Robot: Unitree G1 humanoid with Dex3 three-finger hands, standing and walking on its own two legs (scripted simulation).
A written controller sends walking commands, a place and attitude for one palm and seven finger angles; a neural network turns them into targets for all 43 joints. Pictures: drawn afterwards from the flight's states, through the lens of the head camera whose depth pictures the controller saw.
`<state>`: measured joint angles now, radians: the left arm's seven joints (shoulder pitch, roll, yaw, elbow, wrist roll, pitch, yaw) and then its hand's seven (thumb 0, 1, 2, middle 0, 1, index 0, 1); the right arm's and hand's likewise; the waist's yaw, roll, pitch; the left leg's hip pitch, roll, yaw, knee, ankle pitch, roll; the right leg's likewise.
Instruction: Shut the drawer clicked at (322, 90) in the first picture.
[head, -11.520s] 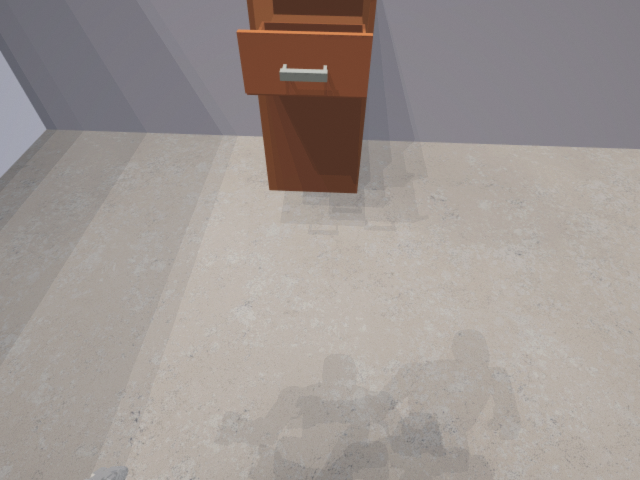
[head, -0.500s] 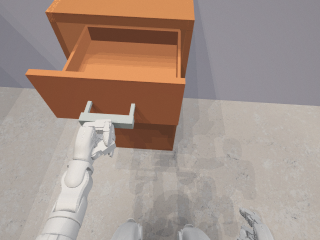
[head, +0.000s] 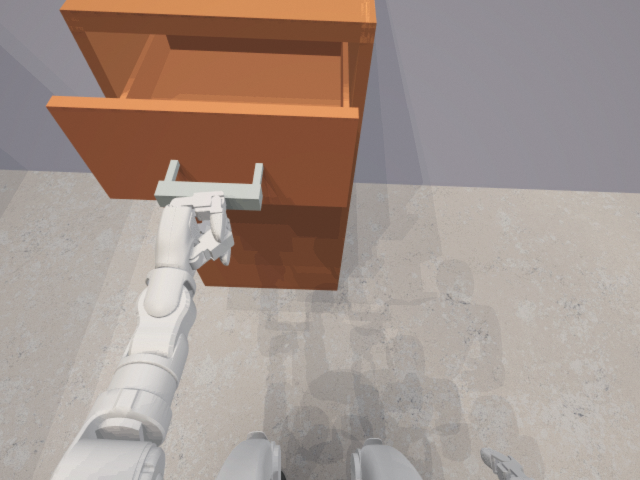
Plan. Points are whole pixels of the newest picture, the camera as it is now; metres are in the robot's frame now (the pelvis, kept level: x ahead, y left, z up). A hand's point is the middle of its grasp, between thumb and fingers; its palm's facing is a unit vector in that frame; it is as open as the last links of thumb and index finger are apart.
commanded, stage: push the drawer shut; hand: left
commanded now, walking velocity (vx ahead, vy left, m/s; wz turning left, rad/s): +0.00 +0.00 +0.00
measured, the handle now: (213, 182) +0.49 +0.14 +0.05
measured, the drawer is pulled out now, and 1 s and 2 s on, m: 0.15 0.04 0.00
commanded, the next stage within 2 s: pull the fist back off the drawer in 1.90 s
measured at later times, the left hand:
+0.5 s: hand (232, 199) +0.47 +0.11 +0.05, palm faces -0.05 -1.00 -0.04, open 3.1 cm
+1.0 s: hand (237, 167) +0.52 +0.11 +0.05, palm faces -0.04 -1.00 -0.04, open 3.3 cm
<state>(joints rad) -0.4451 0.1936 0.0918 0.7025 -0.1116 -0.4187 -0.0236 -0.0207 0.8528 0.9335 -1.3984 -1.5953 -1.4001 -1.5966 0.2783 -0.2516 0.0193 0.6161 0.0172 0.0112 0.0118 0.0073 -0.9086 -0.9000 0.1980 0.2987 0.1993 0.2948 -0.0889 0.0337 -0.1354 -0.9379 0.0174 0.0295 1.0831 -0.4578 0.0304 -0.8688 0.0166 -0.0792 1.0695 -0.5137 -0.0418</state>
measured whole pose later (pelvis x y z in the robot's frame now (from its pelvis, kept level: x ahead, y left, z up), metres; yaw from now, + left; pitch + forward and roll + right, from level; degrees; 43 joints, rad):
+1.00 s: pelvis -0.01 +0.00 -0.02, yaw -2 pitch +24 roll -3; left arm -0.95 0.38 0.31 1.22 -0.03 -0.47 -0.07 0.04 0.81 0.91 -1.40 -1.60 -1.40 -1.60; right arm 0.38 -0.27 0.03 0.64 -0.03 0.05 0.03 0.00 -0.91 -0.90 0.20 0.30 0.20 0.29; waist -0.20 0.05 -0.13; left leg -1.11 0.04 0.02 1.16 -0.47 0.03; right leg -1.04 0.04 -0.09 1.12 -0.51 -0.04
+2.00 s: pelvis -0.03 +0.02 -0.04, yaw -3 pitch +29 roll -7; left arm -1.29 0.59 0.28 1.40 0.04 -0.36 -0.04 0.09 0.59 0.92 -1.40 -1.60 -1.40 -1.60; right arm 0.43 -0.27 0.09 0.67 -0.06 -0.02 0.03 0.00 -0.91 -0.90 0.20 0.30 0.20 0.29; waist -0.31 0.06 -0.12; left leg -1.32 0.05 -0.02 1.24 -0.45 0.05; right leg -1.20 0.05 -0.13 1.15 -0.47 -0.03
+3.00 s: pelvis +0.01 +0.00 +0.00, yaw -3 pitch +25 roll -3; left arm -0.85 0.41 0.35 1.00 -0.05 -0.35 -0.08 0.01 0.84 0.91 -1.40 -1.59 -1.40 -1.60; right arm 0.42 -0.25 0.03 0.59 0.00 0.10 0.06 0.00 -0.91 -0.90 0.20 0.30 0.20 0.29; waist -0.19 0.06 -0.13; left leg -1.05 0.06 0.03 1.10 -0.48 0.03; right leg -0.98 0.07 -0.06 1.04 -0.49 -0.05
